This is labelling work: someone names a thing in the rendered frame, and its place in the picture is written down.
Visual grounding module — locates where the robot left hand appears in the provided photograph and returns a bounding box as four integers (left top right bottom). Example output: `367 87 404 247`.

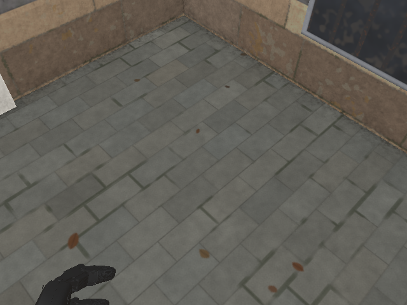
35 264 116 305

